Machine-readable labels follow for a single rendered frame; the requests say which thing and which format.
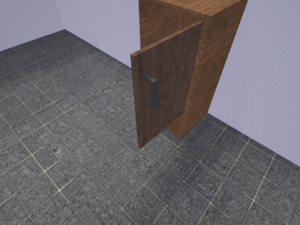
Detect cupboard door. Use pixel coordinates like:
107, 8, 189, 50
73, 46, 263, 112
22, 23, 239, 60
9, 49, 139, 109
130, 21, 203, 149

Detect handle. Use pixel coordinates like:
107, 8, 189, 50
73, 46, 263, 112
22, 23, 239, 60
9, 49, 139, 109
142, 74, 158, 111

